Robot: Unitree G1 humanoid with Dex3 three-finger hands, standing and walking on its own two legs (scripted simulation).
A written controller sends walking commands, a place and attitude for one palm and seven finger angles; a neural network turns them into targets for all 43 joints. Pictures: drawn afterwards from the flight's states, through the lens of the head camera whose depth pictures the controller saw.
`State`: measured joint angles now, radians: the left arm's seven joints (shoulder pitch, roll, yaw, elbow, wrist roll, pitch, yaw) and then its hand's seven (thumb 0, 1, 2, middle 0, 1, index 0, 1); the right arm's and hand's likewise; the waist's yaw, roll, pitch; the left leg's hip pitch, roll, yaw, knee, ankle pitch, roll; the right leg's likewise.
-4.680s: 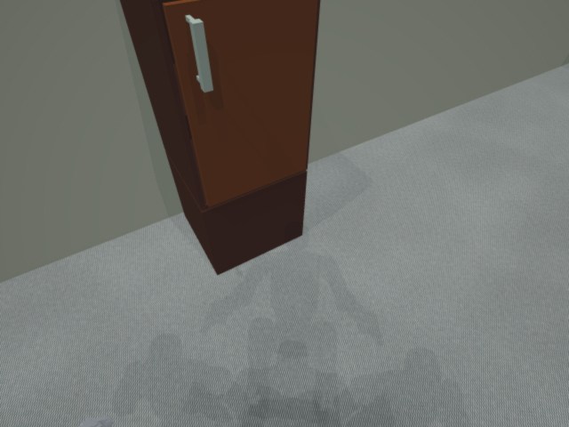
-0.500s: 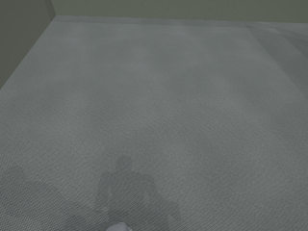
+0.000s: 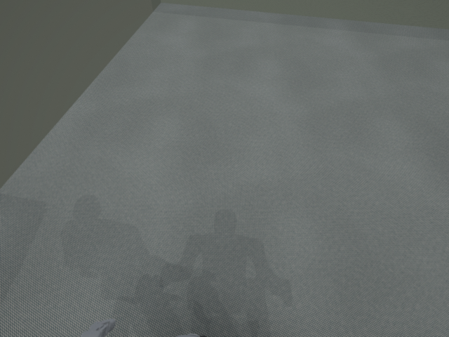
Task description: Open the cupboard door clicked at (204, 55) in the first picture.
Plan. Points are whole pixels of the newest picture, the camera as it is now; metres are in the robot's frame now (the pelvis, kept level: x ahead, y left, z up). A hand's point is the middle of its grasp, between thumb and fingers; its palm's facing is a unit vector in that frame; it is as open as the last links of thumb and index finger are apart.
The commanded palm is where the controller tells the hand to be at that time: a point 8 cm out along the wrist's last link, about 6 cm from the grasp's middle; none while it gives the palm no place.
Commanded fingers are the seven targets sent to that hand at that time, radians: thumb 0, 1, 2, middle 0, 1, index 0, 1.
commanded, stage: turn to face it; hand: left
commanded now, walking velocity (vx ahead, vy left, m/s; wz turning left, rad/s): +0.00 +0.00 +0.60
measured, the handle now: out of the picture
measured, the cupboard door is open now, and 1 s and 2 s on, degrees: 0 0 0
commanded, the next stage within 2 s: none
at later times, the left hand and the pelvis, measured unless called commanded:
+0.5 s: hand out of the picture -0.06 +0.22 -0.19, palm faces +0.38 -0.89 -0.25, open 7.4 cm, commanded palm none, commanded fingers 0.00 0.90 0.90 -0.20 -0.30 -0.20 -0.30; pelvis -0.02 +0.00 -0.01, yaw +20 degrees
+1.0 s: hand out of the picture -0.05 +0.19 -0.14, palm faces +0.60 -0.75 -0.28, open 7.4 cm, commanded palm none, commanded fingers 0.00 0.90 0.90 -0.20 -0.30 -0.20 -0.30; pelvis -0.02 -0.04 +0.00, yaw +38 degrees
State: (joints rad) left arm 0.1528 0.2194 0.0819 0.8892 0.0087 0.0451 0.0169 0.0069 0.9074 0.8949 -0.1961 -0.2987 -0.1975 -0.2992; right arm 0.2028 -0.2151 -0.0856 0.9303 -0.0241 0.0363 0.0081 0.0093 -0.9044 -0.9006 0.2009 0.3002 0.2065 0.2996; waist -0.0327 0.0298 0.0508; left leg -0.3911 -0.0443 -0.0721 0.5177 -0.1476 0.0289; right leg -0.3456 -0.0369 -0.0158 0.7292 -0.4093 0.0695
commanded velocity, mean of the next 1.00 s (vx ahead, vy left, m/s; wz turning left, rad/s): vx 0.00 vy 0.00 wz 0.60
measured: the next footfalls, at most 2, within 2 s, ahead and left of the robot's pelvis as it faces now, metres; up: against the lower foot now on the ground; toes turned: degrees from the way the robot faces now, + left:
right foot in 0.04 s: +0.04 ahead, -0.14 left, +0.00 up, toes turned +0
left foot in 0.46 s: -0.01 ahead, +0.12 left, +0.00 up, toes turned +25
